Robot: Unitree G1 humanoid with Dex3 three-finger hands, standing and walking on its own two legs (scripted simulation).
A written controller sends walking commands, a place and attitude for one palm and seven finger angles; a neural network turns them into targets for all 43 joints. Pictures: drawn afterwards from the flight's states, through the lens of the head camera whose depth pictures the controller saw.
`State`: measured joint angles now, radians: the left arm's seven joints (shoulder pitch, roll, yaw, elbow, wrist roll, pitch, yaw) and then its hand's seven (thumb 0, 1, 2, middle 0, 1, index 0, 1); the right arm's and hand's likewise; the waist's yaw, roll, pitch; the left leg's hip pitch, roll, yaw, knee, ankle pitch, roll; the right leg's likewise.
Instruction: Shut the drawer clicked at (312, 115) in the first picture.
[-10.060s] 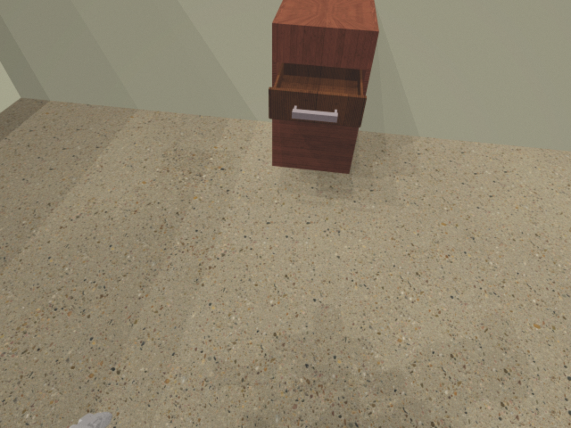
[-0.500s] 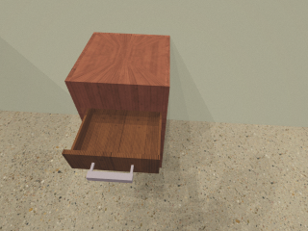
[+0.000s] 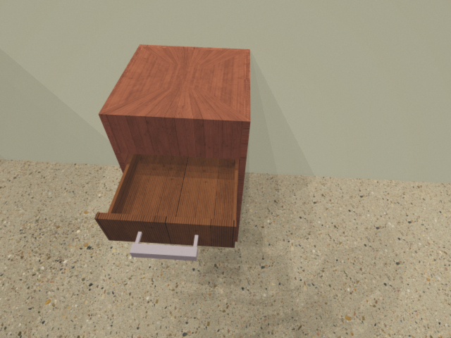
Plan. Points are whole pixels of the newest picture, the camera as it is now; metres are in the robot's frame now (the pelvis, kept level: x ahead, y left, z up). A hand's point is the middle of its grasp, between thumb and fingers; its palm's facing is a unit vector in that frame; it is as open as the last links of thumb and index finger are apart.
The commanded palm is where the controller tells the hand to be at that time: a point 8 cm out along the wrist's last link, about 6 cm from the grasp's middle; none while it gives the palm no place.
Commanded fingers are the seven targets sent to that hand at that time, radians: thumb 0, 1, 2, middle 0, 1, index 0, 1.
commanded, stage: shuffle to correct the standing spot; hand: left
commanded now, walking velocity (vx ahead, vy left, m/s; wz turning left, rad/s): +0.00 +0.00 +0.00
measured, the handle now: (166, 244) +0.40 +0.19 -0.25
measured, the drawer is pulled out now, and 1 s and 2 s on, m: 0.25 0.25 0.25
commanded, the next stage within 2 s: come to a stop and stand still in 0.16 s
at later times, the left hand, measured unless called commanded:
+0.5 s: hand out of the picture +0.01 +0.18 -0.18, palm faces +0.02 -0.98 -0.19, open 7.4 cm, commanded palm none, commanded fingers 0.00 0.90 0.90 -0.20 -0.30 -0.20 -0.30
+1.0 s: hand out of the picture +0.03 +0.19 -0.17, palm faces +0.03 -0.98 -0.21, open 7.4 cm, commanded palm none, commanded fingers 0.00 0.90 0.90 -0.20 -0.30 -0.20 -0.30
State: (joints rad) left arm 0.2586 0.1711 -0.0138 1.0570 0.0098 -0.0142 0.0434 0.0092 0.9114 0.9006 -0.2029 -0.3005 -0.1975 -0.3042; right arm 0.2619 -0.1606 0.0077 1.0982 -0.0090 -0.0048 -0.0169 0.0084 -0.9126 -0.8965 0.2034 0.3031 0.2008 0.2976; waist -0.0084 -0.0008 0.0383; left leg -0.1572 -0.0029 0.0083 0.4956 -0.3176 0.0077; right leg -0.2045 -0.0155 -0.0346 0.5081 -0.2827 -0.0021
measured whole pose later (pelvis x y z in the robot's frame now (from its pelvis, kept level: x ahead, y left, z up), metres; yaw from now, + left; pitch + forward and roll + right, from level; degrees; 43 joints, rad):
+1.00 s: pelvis +0.02 +0.02 +0.00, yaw +0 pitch -2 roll +0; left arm 0.29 0.15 0.00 1.07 0.01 -0.01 0.05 0.01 0.91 0.90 -0.20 -0.30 -0.20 -0.30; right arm 0.30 -0.14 0.02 1.12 -0.01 -0.02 -0.03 0.01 -0.91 -0.90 0.20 0.30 0.20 0.30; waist -0.01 0.00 0.05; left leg -0.09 -0.04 0.02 0.44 -0.31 0.04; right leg -0.14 -0.05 -0.03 0.47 -0.29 0.03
